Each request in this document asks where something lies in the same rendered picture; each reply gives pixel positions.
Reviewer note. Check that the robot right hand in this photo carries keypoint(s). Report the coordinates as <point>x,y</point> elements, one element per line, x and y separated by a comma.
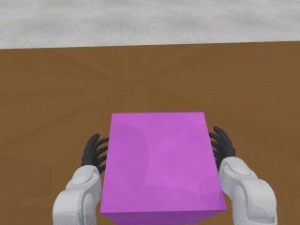
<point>223,145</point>

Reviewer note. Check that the carton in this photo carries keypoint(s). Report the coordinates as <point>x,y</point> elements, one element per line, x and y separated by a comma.
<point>160,169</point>

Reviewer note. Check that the left robot forearm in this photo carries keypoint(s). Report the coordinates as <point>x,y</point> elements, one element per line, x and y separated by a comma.
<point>77,204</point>

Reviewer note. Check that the robot left hand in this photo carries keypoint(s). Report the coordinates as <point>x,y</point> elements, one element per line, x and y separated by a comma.
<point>91,152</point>

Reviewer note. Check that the right robot forearm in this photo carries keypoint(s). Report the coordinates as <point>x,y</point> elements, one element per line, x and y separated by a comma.
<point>253,200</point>

